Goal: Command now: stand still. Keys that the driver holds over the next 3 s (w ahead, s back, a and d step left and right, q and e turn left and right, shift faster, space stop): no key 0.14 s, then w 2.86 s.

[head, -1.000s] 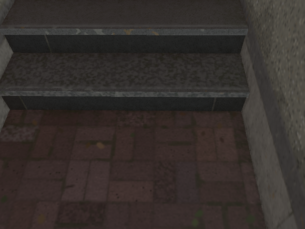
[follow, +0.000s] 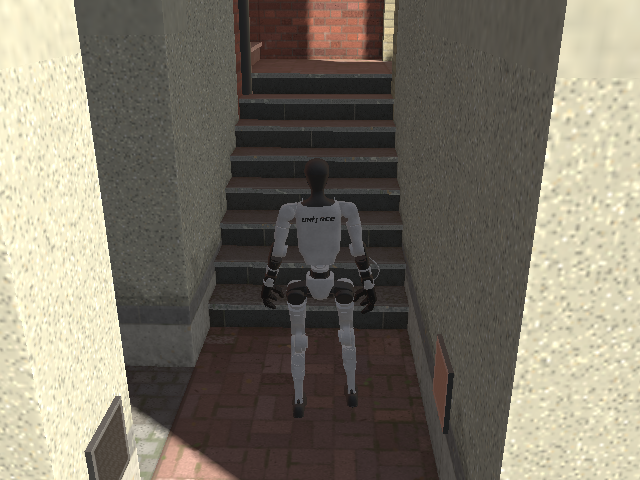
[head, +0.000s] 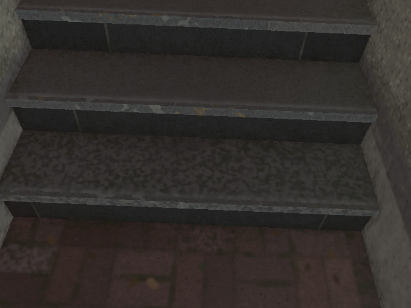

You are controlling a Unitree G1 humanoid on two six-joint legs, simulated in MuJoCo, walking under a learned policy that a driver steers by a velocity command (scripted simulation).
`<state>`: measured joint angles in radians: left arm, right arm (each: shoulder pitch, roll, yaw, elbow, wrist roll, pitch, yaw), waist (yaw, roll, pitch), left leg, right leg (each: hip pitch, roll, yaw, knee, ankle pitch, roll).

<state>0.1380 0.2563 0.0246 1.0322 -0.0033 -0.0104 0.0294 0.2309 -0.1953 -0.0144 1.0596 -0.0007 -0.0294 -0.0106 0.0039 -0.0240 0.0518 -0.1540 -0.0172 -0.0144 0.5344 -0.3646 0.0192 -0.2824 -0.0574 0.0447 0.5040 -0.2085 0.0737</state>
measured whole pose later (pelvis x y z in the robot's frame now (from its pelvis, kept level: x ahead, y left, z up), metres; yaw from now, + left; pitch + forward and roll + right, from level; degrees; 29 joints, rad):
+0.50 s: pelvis +0.08 -0.05 +0.01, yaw +0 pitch -1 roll +1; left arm 0.27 0.24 0.04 1.08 -0.01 -0.12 -0.02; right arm 0.29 -0.28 -0.06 1.03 0.06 -0.09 -0.03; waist 0.01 0.03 0.01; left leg -0.32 0.01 -0.05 1.06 -0.37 0.06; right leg -0.17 0.02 -0.05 0.48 -0.30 -0.05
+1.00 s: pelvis +0.34 +0.01 -0.01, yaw +0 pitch +1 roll +0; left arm 0.36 0.25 0.02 1.07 -0.02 -0.10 0.00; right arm 0.04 -0.25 -0.05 0.88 0.01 -0.11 0.03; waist 0.04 -0.01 0.06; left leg -0.47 -0.01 0.08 0.57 -0.13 0.07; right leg -0.15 -0.01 0.06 1.08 -0.48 -0.03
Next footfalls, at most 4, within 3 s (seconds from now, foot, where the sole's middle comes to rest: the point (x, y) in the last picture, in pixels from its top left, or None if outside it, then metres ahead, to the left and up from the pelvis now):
0.92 left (175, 307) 0.49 0.11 -0.77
1.64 right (279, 167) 0.92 -0.24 -0.60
2.22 left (234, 83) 1.17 -0.08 -0.43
2.68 right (292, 3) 1.43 -0.29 -0.26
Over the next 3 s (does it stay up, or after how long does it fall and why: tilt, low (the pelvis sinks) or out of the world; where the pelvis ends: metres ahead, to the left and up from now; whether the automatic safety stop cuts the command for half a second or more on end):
stays up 1.41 -0.17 0.51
